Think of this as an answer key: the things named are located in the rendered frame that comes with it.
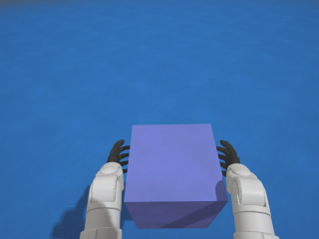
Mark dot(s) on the left robot forearm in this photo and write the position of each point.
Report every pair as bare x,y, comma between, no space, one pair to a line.
103,218

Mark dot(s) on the robot left hand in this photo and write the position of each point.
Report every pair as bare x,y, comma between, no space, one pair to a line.
115,155

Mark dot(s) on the robot right hand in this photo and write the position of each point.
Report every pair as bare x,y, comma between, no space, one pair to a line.
230,156

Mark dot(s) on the carton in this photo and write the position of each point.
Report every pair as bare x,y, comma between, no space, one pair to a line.
174,178

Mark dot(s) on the right robot forearm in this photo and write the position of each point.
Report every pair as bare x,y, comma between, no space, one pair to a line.
250,207

